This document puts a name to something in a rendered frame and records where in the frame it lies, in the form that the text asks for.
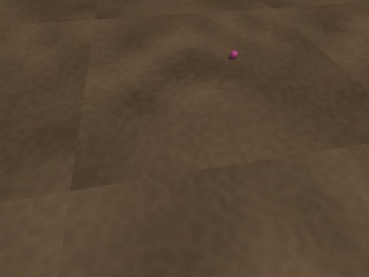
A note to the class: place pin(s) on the ball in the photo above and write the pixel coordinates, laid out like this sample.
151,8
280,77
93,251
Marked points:
234,54

